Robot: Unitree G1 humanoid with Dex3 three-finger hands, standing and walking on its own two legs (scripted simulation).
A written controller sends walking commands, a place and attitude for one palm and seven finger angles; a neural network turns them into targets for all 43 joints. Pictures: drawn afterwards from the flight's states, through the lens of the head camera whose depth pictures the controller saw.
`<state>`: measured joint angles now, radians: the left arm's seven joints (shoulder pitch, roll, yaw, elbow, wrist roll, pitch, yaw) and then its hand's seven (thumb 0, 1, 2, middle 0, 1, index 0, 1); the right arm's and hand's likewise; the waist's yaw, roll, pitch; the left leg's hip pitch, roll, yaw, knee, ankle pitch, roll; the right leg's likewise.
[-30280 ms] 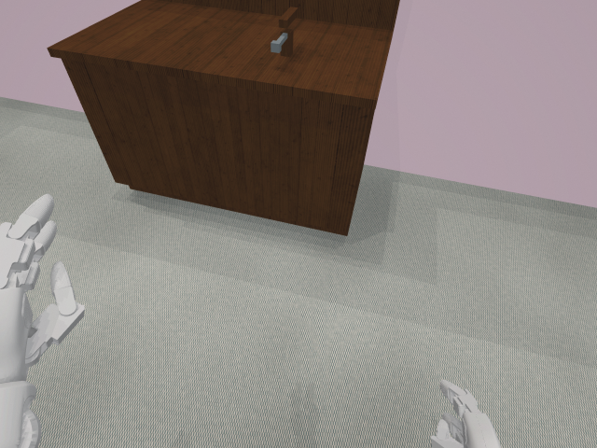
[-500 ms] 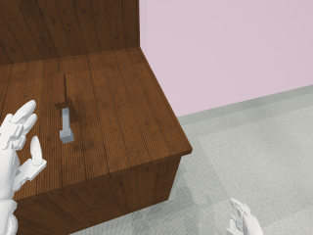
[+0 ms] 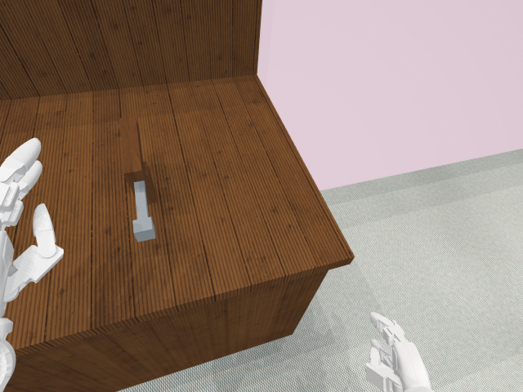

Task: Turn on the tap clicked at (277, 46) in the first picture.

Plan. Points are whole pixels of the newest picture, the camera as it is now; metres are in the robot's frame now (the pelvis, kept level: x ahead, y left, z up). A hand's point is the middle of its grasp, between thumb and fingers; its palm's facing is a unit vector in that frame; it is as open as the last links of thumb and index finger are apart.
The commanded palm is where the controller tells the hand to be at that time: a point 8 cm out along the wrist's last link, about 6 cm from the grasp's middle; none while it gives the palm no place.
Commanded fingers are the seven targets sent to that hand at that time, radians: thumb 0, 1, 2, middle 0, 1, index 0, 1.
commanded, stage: look again from close up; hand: left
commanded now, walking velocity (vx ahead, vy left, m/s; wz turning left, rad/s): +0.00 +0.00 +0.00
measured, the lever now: (144, 229) +0.33 +0.22 +0.03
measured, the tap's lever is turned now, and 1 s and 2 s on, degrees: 0 0 0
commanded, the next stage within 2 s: come to a stop and stand still in 0.30 s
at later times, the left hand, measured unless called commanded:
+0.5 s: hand (82, 273) +0.20 +0.22 +0.16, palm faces +0.37 -0.86 -0.36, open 7.4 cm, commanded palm +0.14 +0.25 +0.18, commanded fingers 0.00 0.90 0.90 -0.20 -0.30 -0.20 -0.30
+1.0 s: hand (101, 261) +0.22 +0.21 +0.14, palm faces +0.24 -0.86 -0.44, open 7.4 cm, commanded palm +0.16 +0.26 +0.18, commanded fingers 0.00 0.90 0.90 -0.20 -0.30 -0.20 -0.30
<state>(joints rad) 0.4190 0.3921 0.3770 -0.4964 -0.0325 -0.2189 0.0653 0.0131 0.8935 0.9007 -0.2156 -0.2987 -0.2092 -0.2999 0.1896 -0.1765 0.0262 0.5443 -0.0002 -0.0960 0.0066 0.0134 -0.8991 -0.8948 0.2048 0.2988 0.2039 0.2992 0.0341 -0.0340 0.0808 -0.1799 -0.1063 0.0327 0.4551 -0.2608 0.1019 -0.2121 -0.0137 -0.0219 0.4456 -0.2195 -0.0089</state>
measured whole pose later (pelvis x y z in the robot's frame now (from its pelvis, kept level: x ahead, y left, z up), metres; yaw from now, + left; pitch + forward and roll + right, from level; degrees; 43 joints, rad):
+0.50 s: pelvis -0.02 -0.03 +0.00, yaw +0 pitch -1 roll -2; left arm 0.43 0.35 0.34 -0.44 -0.04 -0.22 0.09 0.01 0.89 0.90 -0.21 -0.30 -0.21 -0.30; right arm 0.20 -0.21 0.01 0.57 0.01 -0.10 -0.03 0.01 -0.90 -0.90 0.20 0.30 0.20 0.30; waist 0.03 -0.01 0.05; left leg -0.20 -0.06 0.01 0.45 -0.24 0.08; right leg -0.21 0.03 -0.04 0.38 -0.16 -0.01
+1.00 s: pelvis -0.01 -0.02 +0.00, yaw -2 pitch +0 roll -1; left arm 0.44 0.39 0.35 -0.43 -0.04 -0.26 0.03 0.01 0.90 0.90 -0.21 -0.30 -0.20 -0.30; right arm 0.23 -0.19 0.03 0.57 0.03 -0.10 0.02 0.01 -0.90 -0.90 0.20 0.30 0.20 0.30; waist 0.01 -0.01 0.07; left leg -0.22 -0.08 0.06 0.48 -0.26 0.10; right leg -0.27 0.01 0.00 0.48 -0.21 0.00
